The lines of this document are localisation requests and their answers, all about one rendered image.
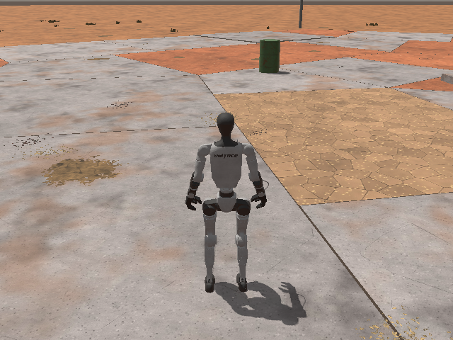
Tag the right robot hand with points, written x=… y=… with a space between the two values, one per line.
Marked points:
x=257 y=198

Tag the left robot upper arm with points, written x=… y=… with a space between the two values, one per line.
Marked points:
x=203 y=151

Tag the left robot forearm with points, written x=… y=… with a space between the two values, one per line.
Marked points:
x=192 y=187

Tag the humanoid robot torso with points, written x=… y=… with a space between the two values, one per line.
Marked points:
x=226 y=165

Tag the robot left thigh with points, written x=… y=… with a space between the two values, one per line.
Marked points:
x=209 y=208

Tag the right robot upper arm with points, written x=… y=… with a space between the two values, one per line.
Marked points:
x=248 y=150

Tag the left robot hand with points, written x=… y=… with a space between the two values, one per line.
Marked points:
x=194 y=200

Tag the right robot forearm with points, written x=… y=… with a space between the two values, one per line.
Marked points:
x=258 y=185

